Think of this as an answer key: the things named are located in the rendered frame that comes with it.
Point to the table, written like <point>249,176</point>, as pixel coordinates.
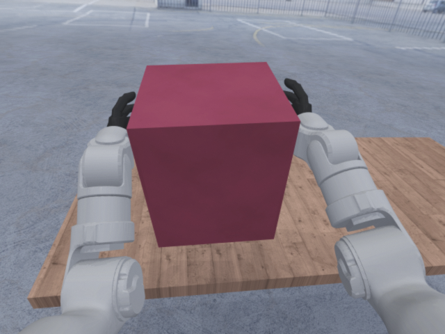
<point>410,171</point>

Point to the right robot hand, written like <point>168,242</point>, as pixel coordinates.
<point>299,98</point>

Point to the left robot upper arm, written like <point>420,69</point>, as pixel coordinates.
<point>99,296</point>

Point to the left robot hand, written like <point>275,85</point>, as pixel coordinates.
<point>121,110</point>

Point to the robot left forearm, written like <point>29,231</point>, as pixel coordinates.
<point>104,198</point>

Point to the carton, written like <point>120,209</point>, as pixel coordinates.
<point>213,145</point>

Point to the right robot upper arm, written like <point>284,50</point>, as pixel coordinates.
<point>381,266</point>

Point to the robot right forearm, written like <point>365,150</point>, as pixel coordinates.
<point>352,198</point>

